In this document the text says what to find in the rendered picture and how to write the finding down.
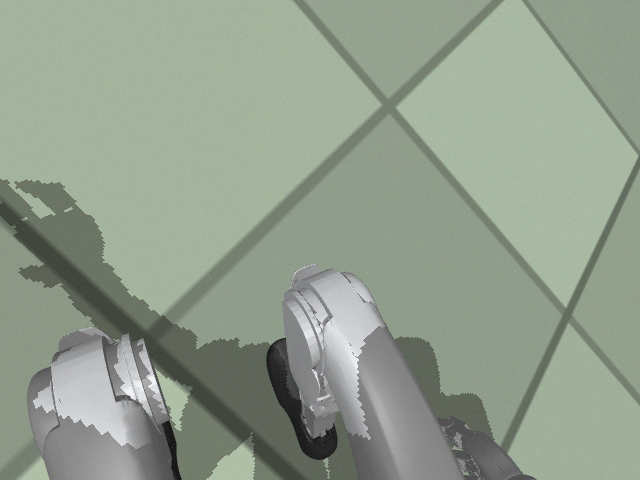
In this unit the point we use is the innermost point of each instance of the right robot foot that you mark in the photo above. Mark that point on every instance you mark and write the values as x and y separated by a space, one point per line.
287 393

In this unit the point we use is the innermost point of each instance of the left robot foot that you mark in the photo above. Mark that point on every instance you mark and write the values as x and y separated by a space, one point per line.
173 449

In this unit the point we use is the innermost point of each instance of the right robot hand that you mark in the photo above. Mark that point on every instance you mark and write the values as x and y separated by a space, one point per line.
482 458

